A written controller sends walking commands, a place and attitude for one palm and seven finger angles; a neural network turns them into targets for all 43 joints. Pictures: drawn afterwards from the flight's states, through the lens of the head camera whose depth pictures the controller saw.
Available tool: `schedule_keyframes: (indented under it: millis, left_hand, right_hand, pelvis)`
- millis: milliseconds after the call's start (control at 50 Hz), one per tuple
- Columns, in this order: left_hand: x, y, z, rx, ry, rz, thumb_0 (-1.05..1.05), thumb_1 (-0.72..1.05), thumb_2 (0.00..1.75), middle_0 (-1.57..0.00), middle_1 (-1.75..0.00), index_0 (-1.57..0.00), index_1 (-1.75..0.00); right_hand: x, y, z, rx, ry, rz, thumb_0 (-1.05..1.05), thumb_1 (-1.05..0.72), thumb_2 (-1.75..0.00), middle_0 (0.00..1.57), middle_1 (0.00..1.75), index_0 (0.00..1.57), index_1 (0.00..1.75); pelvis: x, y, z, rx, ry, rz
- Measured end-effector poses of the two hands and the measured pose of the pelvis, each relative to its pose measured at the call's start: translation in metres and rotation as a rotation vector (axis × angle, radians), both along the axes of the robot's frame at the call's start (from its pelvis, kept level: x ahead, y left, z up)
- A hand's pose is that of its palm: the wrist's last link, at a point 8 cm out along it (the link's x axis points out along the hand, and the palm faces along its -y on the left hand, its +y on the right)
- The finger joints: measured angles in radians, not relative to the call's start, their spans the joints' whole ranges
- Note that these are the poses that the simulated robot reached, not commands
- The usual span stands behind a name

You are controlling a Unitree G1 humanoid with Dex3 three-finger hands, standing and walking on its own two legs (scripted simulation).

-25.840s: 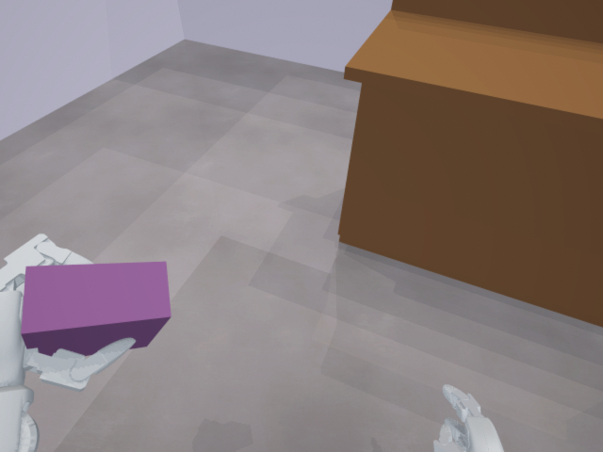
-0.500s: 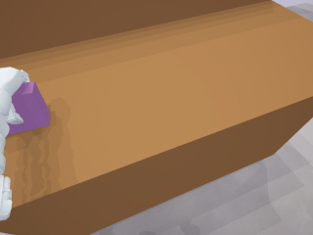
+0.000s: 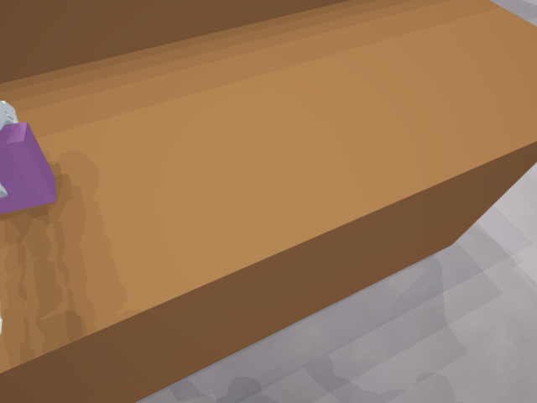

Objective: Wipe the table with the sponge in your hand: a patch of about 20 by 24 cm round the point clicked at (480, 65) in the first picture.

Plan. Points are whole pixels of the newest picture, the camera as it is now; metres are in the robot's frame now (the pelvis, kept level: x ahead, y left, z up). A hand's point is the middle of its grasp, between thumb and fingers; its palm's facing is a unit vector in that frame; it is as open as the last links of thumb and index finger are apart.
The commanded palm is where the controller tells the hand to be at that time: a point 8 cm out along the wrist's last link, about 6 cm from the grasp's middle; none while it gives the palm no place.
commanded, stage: slide across to the middle lane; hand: left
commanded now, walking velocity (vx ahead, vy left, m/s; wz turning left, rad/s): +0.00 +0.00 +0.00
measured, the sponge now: out of the picture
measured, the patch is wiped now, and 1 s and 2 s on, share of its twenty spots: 0.30 0.35 0.55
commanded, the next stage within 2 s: wipe back along the middle lane in 0.52 s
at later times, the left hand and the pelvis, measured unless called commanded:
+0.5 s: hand (37, 138) +0.45 +0.34 +0.14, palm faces -0.08 +0.01 -1.00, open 9.9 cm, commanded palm +0.43 +0.33 +0.19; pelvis +0.03 +0.01 +0.01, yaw +1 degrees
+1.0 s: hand (42, 153) +0.42 +0.32 +0.13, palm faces -0.04 -0.01 -1.00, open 9.9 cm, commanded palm +0.40 +0.31 +0.18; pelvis +0.03 +0.01 +0.01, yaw +1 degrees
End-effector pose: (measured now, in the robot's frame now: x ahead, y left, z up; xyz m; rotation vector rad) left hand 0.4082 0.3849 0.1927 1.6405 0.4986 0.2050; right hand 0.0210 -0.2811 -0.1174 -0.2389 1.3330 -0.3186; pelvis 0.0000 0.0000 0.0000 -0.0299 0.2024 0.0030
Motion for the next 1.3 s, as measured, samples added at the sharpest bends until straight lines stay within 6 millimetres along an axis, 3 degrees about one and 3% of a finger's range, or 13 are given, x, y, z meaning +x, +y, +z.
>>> schedule_keyframes:
  millis: [140,400,520,620,760,960,1300]
  left_hand:
    - [-0.001,-0.01,0.004,-0.015,-0.066,-0.049,0.01,-0.5,1.08,-0.77,-1.35,-0.76,-1.38]
    - [0.02,-0.046,0.002,-0.053,-0.115,-0.068,0.0,-0.5,1.08,-0.76,-1.35,-0.76,-1.39]
    - [0.026,-0.054,0.0,-0.06,-0.12,-0.044,0.0,-0.5,1.08,-0.77,-1.35,-0.76,-1.38]
    - [0.025,-0.056,-0.001,-0.061,-0.122,-0.02,0.0,-0.5,1.08,-0.77,-1.35,-0.76,-1.39]
    - [0.023,-0.058,-0.002,-0.065,-0.117,-0.006,-0.01,-0.5,1.08,-0.76,-1.36,-0.75,-1.4]
    - [0.003,-0.066,-0.004,-0.078,-0.156,-0.034,-0.01,-0.48,1.08,-0.74,-1.38,-0.73,-1.42]
    - [-0.024,-0.075,-0.006,-0.073,-0.188,-0.029,0.0,-0.47,1.08,-0.71,-1.41,-0.71,-1.44]
  right_hand:
    - [0.012,0.01,-0.003,0.022,-0.001,0.006,0.01,-0.9,-0.9,0.21,0.29,0.2,0.3]
    - [0.106,0.038,0.003,0.088,-0.226,0.111,0.01,-0.9,-0.9,0.21,0.3,0.2,0.3]
    - [0.134,0.043,0.008,0.101,-0.284,0.149,0.01,-0.9,-0.9,0.21,0.3,0.2,0.3]
    - [0.141,0.041,0.008,0.099,-0.285,0.166,0.01,-0.9,-0.9,0.21,0.3,0.2,0.3]
    - [0.134,0.034,0.008,0.086,-0.257,0.159,0.01,-0.9,-0.9,0.21,0.3,0.2,0.3]
    - [0.127,0.03,0.006,0.093,-0.253,0.145,0.01,-0.9,-0.9,0.21,0.29,0.2,0.3]
    - [0.158,0.043,0.018,0.12,-0.37,0.195,0.01,-0.9,-0.9,0.21,0.29,0.2,0.3]
  pelvis:
    - [0.01,0.005,0.002,-0.001,-0.026,0.008]
    - [0.024,0.011,0.006,0.006,-0.054,0.018]
    - [0.03,0.011,0.006,0.008,-0.053,0.018]
    - [0.034,0.009,0.006,0.008,-0.055,0.022]
    - [0.036,0.007,0.005,0.008,-0.062,0.023]
    - [0.035,0.007,0.005,0.009,-0.082,0.015]
    - [0.028,0.006,0.005,0.013,-0.113,0.011]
